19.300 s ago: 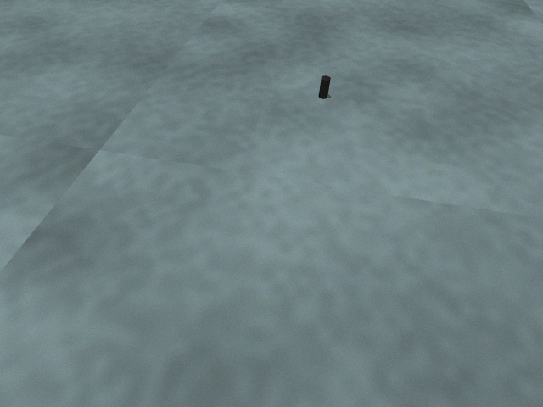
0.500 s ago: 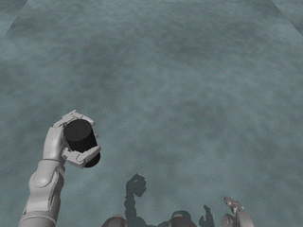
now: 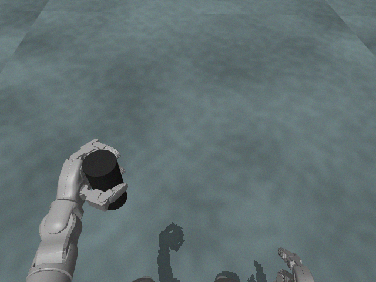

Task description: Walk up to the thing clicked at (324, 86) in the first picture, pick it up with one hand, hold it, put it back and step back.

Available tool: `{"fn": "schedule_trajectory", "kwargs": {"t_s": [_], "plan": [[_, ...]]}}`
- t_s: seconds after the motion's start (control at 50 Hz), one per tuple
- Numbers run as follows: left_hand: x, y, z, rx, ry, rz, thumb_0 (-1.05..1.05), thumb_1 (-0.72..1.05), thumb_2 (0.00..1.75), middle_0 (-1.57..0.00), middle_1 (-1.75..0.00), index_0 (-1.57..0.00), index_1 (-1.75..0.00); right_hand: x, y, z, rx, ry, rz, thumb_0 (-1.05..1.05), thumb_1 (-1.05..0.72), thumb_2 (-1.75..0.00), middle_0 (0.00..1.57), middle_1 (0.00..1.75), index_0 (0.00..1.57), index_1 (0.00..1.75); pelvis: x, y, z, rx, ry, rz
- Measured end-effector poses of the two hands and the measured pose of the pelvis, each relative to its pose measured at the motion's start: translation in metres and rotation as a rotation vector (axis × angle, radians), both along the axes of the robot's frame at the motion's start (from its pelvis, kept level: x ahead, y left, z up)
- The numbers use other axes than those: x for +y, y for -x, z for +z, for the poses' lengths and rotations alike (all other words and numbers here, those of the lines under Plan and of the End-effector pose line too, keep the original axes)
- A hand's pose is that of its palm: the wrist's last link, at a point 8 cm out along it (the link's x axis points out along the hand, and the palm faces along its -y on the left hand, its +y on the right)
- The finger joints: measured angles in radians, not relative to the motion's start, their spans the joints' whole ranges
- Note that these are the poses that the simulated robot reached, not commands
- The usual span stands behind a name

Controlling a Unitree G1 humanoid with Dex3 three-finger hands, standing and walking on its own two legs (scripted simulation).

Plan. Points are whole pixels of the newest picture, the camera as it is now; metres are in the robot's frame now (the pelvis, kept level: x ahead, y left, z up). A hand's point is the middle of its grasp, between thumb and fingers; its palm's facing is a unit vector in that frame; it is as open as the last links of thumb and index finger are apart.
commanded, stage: hold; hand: left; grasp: from the side
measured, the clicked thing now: (107, 182) +0.31 +0.17 +0.03
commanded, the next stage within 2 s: none
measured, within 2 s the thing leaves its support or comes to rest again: neither
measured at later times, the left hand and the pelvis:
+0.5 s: hand (106, 179) +0.30 +0.16 +0.06, palm faces -0.03 -1.00 -0.01, open 9.0 cm; pelvis -0.01 +0.00 +0.01, yaw +0 degrees
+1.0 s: hand (108, 179) +0.30 +0.16 +0.06, palm faces -0.02 -1.00 -0.01, open 9.0 cm; pelvis -0.01 +0.00 +0.01, yaw +0 degrees
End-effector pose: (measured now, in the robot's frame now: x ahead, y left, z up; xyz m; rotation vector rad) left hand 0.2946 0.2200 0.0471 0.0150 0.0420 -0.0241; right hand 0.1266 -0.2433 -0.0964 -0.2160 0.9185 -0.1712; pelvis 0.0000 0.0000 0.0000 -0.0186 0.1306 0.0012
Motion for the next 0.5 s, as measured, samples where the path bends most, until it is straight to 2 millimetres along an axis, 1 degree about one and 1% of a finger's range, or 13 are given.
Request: {"fn": "schedule_trajectory", "kwargs": {"t_s": [0.26,0.5], "plan": [[0.0009,0.0043,0.0091,-0.003,-0.006,-0.007,0.03,-0.32,1.16,-0.81,-1.15,-0.78,-1.15,0.0032,0.0000,0.0057,-0.016,-0.010,0.004,0.01,-0.90,-0.90,0.20,0.30,0.20,0.30,0.0017,0.0023,0.0051,-0.028,-0.001,0.001],[-0.0026,0.0090,0.0093,-0.003,0.003,-0.006,0.03,-0.32,1.16,-0.81,-1.15,-0.77,-1.15,0.0018,0.0062,0.0068,-0.013,-0.017,0.010,0.01,-0.89,-0.90,0.20,0.30,0.20,0.30,0.0001,0.0066,0.0071,-0.037,-0.005,-0.001]]}}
